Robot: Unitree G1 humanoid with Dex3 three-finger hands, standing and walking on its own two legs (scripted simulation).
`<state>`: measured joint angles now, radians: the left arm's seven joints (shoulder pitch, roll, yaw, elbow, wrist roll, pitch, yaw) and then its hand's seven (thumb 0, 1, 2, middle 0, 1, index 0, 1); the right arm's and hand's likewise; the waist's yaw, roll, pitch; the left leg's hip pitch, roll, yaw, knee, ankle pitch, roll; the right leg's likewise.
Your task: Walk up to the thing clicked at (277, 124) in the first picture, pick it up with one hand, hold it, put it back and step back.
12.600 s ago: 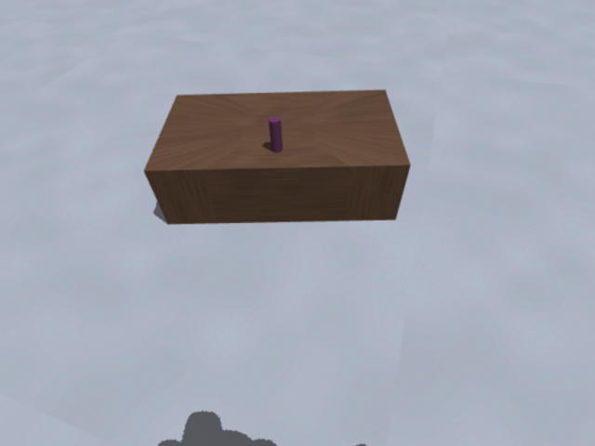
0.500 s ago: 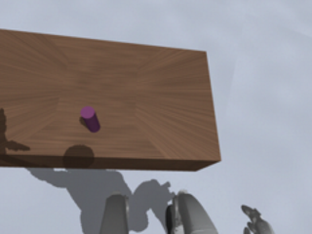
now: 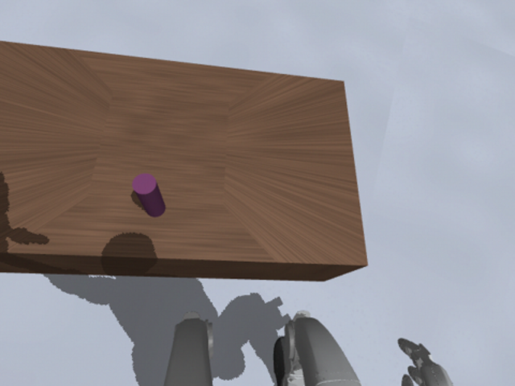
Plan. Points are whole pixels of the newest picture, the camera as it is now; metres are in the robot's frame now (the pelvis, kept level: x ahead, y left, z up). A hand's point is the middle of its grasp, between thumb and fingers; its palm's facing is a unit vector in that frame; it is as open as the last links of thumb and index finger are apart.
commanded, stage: go down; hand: left
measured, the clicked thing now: (150, 197) +0.49 +0.22 -0.25
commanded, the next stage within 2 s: none
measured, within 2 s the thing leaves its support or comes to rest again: neither
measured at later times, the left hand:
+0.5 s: hand out of the picture +0.38 +0.41 +0.04, palm faces +0.20 -0.98 -0.02, open 17.1 cm
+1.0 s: hand out of the picture +0.39 +0.41 +0.04, palm faces +0.21 -0.98 +0.00, open 17.0 cm
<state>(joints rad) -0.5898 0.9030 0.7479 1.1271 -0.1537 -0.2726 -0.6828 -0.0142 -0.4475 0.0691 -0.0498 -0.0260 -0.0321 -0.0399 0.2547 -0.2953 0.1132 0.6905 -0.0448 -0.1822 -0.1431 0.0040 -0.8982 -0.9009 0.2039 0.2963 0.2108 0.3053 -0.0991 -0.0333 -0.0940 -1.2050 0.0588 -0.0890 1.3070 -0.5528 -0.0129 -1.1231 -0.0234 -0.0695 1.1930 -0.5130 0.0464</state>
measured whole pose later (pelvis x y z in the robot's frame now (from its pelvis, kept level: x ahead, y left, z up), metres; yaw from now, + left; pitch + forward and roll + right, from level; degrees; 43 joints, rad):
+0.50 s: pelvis -0.01 +0.00 -0.01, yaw +0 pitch +26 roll -6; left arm -0.63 0.92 0.77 1.14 -0.18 -0.29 -0.70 -0.01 -0.42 0.06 -0.04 -0.03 -0.03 -0.03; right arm 0.24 -0.29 0.12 0.69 -0.04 -0.18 -0.15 0.00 -0.90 -0.90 0.20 0.30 0.21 0.31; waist -0.11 -0.04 -0.09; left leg -1.23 0.06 -0.10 1.33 -0.55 -0.02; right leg -1.15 -0.02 -0.07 1.22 -0.52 0.04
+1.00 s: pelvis +0.00 +0.00 -0.01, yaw +0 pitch +26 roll -6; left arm -0.63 0.92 0.79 1.13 -0.20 -0.30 -0.71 -0.01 -0.39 0.06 -0.04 -0.03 -0.03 -0.03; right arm 0.24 -0.29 0.12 0.69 -0.04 -0.18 -0.14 0.00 -0.90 -0.90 0.20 0.30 0.21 0.31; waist -0.11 -0.04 -0.10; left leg -1.25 0.06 -0.10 1.34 -0.56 -0.02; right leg -1.17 -0.02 -0.07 1.23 -0.52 0.04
